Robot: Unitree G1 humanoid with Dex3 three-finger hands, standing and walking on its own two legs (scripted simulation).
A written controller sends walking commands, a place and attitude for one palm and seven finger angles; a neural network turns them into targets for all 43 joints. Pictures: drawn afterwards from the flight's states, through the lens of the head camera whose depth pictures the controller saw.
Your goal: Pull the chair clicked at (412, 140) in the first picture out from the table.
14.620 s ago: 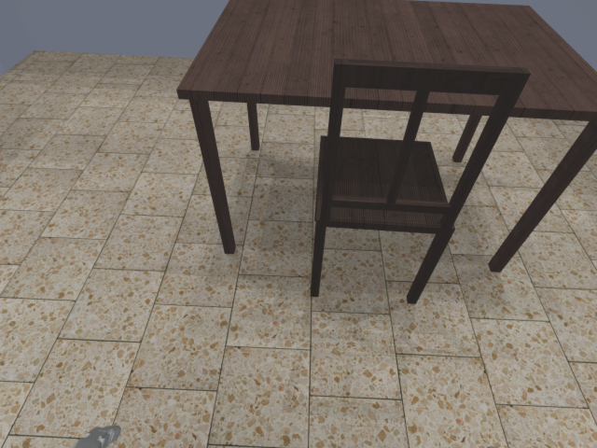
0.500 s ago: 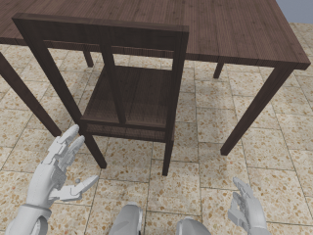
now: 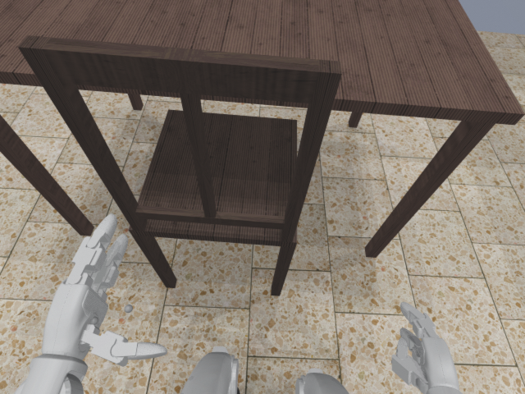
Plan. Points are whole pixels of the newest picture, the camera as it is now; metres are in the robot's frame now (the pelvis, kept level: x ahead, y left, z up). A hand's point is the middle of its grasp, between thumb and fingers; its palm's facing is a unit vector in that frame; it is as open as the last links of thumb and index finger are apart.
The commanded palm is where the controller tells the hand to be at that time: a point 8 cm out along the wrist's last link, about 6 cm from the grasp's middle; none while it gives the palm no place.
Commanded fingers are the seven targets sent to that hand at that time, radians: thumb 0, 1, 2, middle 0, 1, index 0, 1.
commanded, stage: raise the hand toward the chair's back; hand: left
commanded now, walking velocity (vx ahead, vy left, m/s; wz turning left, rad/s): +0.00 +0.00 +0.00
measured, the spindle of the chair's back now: (202, 166) +0.48 +0.14 +0.02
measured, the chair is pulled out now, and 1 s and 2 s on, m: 0.00 0.00 0.00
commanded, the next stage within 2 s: aim the fingers beside a spindle in 0.92 s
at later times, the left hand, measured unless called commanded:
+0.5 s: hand (106, 295) +0.23 +0.22 +0.05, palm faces +0.00 -1.00 -0.06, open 16.9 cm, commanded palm +0.21 +0.27 +0.06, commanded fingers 0.00 -0.50 0.30 -0.06 -0.08 -0.06 -0.08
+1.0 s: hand (127, 287) +0.24 +0.19 +0.06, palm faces +0.01 -1.00 -0.06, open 16.9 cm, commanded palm +0.22 +0.25 +0.06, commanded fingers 0.00 -0.50 0.30 -0.06 -0.08 -0.06 -0.08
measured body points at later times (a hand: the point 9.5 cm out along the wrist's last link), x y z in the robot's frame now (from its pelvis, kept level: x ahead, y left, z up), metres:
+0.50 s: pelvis -0.01 +0.01 +0.01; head +0.06 +0.03 +0.45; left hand +0.23 +0.27 +0.05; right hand +0.16 -0.23 -0.07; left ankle +0.04 +0.08 -0.65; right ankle -0.01 -0.12 -0.65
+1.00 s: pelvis +0.01 -0.01 +0.01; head +0.07 +0.00 +0.46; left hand +0.24 +0.25 +0.06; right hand +0.18 -0.25 -0.06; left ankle +0.04 +0.08 -0.65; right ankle -0.01 -0.12 -0.65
